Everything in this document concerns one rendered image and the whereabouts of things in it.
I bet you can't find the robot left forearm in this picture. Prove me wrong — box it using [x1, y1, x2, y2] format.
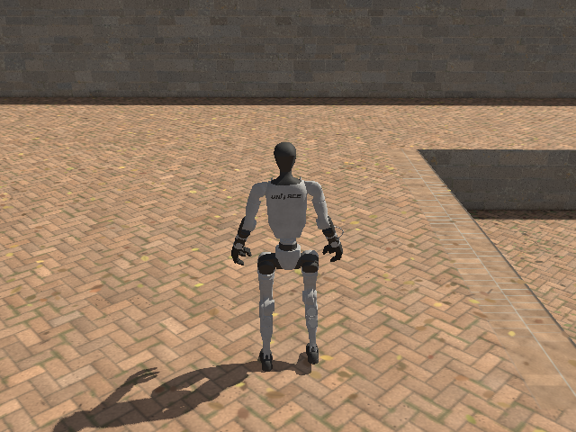
[233, 217, 251, 249]

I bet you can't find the robot left hand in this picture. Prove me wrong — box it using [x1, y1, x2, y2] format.
[231, 246, 252, 266]

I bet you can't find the robot left upper arm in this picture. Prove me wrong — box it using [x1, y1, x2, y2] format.
[242, 182, 267, 231]

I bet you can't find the robot right thigh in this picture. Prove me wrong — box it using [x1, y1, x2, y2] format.
[301, 250, 319, 306]

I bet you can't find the robot right hand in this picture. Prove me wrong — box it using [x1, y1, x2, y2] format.
[322, 242, 343, 262]

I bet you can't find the robot right forearm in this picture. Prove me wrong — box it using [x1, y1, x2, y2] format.
[322, 216, 340, 248]

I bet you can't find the robot right upper arm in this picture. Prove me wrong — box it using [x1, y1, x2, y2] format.
[305, 181, 331, 230]

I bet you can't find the robot left foot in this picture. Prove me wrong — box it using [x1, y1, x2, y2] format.
[259, 348, 273, 372]

